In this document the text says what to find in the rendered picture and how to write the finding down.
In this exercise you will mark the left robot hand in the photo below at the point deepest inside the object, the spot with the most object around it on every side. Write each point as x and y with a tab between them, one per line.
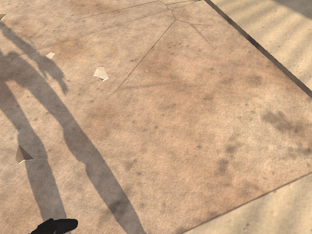
58	226

